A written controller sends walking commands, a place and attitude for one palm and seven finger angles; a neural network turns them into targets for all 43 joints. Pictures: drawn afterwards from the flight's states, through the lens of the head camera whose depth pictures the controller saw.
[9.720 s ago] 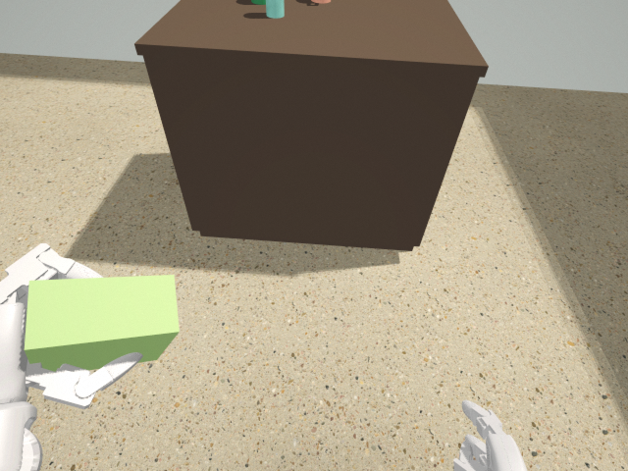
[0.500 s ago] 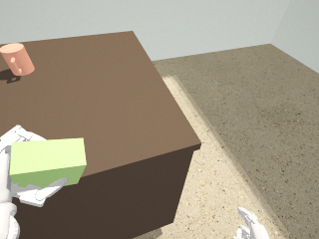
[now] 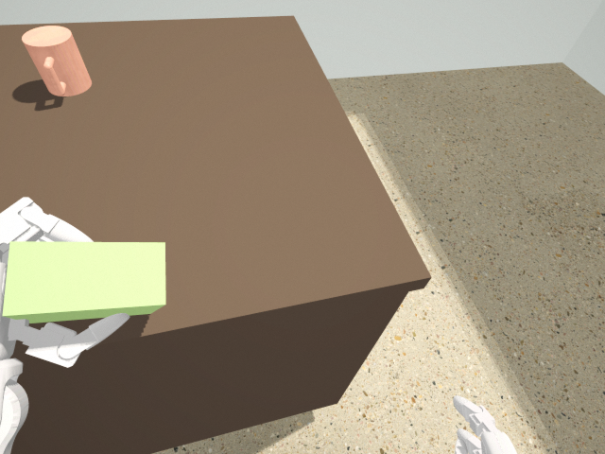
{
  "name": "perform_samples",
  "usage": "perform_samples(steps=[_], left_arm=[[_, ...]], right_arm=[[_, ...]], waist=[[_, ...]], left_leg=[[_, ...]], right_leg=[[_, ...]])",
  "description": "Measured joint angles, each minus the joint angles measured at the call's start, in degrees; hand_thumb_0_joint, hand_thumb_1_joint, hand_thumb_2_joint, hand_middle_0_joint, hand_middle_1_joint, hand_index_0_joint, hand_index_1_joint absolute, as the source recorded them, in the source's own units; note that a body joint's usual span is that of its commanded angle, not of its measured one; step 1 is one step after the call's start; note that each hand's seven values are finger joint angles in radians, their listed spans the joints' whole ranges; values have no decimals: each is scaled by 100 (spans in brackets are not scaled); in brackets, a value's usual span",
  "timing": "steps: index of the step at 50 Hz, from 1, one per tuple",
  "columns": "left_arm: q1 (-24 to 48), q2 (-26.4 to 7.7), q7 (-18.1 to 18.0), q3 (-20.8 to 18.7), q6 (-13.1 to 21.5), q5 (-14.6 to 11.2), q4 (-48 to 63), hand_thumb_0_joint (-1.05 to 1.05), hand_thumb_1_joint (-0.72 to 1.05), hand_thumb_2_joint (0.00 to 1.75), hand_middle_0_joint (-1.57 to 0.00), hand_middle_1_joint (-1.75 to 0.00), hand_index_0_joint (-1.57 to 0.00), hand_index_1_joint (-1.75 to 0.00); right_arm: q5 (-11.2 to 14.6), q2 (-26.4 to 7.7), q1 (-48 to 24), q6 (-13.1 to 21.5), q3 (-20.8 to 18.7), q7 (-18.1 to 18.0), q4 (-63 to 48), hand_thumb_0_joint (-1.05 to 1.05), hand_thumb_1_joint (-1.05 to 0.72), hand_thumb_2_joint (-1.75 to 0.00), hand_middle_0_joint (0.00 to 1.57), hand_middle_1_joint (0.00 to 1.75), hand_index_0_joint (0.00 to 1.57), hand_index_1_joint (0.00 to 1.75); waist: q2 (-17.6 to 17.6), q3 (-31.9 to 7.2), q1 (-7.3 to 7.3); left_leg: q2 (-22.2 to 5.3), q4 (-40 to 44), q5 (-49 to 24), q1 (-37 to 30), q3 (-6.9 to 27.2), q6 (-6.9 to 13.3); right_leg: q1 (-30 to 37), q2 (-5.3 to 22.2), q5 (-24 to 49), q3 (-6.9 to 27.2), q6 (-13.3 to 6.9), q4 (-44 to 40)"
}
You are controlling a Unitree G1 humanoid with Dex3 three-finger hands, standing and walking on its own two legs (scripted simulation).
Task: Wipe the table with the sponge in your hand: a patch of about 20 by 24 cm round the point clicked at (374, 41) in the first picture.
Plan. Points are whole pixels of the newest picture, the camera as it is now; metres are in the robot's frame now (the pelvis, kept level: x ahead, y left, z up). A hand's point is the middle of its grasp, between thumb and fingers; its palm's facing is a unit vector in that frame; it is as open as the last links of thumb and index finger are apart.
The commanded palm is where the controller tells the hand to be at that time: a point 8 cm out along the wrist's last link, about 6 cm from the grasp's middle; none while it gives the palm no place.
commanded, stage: shuffle to correct the standing spot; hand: left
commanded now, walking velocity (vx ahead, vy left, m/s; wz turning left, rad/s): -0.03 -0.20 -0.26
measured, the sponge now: (115, 284) +0.23 +0.22 +0.15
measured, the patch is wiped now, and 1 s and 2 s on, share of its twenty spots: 0.00 0.00 0.00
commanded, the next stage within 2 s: come to a stop and stand still in 0.58 s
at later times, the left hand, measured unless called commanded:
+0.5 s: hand (125, 306) +0.21 +0.20 +0.16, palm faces +0.25 -0.87 -0.42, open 9.9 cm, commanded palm +0.14 +0.24 +0.18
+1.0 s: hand (106, 317) +0.19 +0.20 +0.18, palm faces +0.33 -0.81 -0.49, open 9.9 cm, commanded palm +0.13 +0.22 +0.18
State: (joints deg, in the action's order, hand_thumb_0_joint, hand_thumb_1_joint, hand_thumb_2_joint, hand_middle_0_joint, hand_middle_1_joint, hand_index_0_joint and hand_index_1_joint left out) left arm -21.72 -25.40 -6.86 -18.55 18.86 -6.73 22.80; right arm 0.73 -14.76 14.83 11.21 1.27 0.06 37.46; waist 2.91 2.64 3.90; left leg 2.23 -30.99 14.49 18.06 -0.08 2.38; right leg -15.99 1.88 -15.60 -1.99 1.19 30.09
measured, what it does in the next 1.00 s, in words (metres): shifts its weight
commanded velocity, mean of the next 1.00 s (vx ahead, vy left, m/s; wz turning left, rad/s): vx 0.02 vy -0.11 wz -0.04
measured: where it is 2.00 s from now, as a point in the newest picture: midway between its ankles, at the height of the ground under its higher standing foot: outside the picture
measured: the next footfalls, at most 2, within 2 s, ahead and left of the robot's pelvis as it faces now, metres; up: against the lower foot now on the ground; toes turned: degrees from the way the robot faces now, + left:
none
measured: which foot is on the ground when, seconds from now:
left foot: down 0.00-1.00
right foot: down 0.00-1.00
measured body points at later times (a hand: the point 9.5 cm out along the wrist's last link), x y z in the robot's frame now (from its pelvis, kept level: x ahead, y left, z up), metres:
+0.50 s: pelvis -0.04 -0.03 -0.01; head +0.02 -0.01 +0.43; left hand +0.19 +0.25 +0.18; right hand +0.11 -0.28 -0.09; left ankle +0.02 +0.09 -0.73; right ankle -0.02 -0.13 -0.73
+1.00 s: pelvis -0.05 -0.05 +0.00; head -0.03 -0.04 +0.45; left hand +0.16 +0.24 +0.20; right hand +0.13 -0.28 -0.07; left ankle -0.01 +0.07 -0.73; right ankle -0.02 -0.13 -0.73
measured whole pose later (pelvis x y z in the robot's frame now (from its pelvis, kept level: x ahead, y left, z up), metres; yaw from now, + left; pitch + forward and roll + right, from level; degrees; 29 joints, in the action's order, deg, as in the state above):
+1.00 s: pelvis -0.05 -0.05 +0.00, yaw -3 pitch -2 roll -1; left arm -19.9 -28.2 -4.4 -21.3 9.0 -1.8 25.7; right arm 0.6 -12.0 11.0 9.6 -1.2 -2.3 35.4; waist 0.5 4.7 3.8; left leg -1.7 -30.7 13.5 15.5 -1.9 0.1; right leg -13.9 -2.4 -12.8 -5.3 -3.6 28.2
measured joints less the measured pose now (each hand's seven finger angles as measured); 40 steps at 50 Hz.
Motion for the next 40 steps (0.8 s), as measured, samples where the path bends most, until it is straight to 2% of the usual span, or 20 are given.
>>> perform_samples(steps=[4,7,11,13,15,19,21,24,29,32,36,38,40], left_arm=[[513,-111,-53,-305,-227,166,-259,-1,-48,101,-76,-134,-75,-135],[553,-105,-72,-471,-421,212,-120,-1,-47,101,-76,-134,-75,-135],[370,38,-17,-395,-583,282,428,0,-47,101,-76,-134,-75,-135],[217,57,42,-286,-621,307,671,0,-47,101,-76,-134,-75,-135],[107,-33,67,-291,-630,289,858,0,-47,101,-76,-134,-75,-135],[-24,-146,122,-391,-643,107,923,0,-47,101,-76,-134,-75,-135],[-180,-191,94,-471,-652,-38,947,0,-47,101,-76,-134,-75,-135],[-498,-206,124,-583,-675,-133,1003,0,-47,101,-76,-134,-75,-135],[-635,-212,122,-613,-737,-92,952,0,-47,101,-76,-134,-75,-135],[-415,-141,100,-553,-829,13,811,0,-47,101,-76,-134,-75,-135],[-341,84,46,-366,-997,32,764,0,-47,101,-76,-134,-75,-135],[-418,211,11,-225,-1057,41,789,0,-47,101,-76,-134,-75,-135],[-504,277,-18,-109,-1049,49,791,0,-47,101,-76,-134,-75,-135]], right_arm=[[28,147,-308,-33,-46,49,-43,1,-91,-90,20,30,20,30],[2,333,-527,-50,-78,154,-243,1,-91,-90,20,30,20,30],[-57,528,-672,-134,-72,347,-486,1,-91,-90,20,30,20,30],[-66,591,-683,-196,-53,417,-577,1,-91,-90,20,30,20,30],[-58,632,-655,-265,-37,438,-656,1,-91,-90,20,30,20,30],[-37,527,-675,-377,-107,358,-509,1,-91,-90,20,30,20,30],[11,469,-591,-416,-179,302,-416,1,-91,-90,20,30,20,30],[12,361,-385,-455,-288,169,-323,1,-91,-90,20,30,20,30],[-18,192,-82,-504,-449,-41,-278,1,-91,-90,20,30,20,30],[15,153,-29,-543,-465,-77,-206,1,-91,-90,20,30,20,30],[40,172,-106,-498,-391,-78,-89,1,-91,-90,20,30,20,30],[39,180,-144,-448,-339,-72,-75,1,-91,-90,20,30,20,30],[41,190,-206,-378,-300,-83,-66,1,-91,-90,20,30,20,30]], waist=[[104,119,9],[229,235,8],[254,373,14],[232,408,-14],[239,399,-59],[-66,467,-233],[-51,452,-313],[53,397,-349],[53,304,-276],[-42,295,-252],[-19,295,-328],[-4,238,-394],[-16,197,-460]], left_leg=[[45,12,-23,-6,-43,18],[51,27,-37,-9,-216,28],[-66,44,-70,-2,-357,-15],[-153,-9,-67,49,-378,-63],[-214,-209,1,202,-377,-124],[-508,-609,44,448,-171,-254],[-509,-641,94,467,-143,-282],[-455,-550,68,418,-194,-288],[-461,-570,15,516,-218,-317],[-538,-728,164,586,-133,-313],[-497,-1205,688,540,-111,-223],[-442,-1018,614,319,-159,-199],[-404,-573,234,48,-152,-202]], right_leg=[[-55,49,-17,44,27,91],[-319,53,-298,193,-9,609],[-538,-31,-683,157,-14,1194],[-460,-66,-599,72,-24,993],[-268,-75,-160,27,-93,485],[-274,-361,-120,-184,-322,428],[-309,-361,-158,-212,-357,504],[-367,-302,-197,-169,-365,612],[-566,-274,-287,-170,-256,842],[-538,-354,-226,-274,-474,810],[-359,-391,-204,-328,-590,722],[-260,-397,-178,-342,-586,643],[-184,-401,-175,-368,-556,611]])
